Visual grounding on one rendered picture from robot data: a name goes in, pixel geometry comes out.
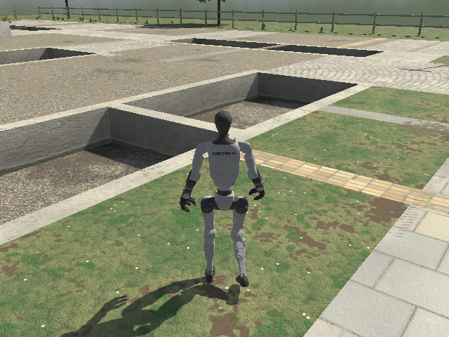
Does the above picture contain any robot right hand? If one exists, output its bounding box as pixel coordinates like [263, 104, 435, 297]
[249, 188, 265, 200]

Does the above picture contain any robot left upper arm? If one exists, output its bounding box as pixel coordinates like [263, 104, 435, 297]
[189, 142, 209, 181]

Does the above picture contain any robot left thigh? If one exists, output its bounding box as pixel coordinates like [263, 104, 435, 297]
[201, 195, 216, 241]

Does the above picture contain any robot right foot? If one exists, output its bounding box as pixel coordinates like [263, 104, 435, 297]
[236, 274, 249, 287]

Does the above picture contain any robot right forearm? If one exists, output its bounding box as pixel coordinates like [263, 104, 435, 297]
[251, 168, 264, 191]

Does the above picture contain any robot right upper arm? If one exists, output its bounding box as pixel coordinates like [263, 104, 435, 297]
[239, 141, 259, 179]

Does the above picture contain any robot left forearm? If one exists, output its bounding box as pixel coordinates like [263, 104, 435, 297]
[182, 170, 196, 199]

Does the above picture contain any robot left hand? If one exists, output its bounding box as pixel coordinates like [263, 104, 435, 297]
[180, 195, 196, 212]

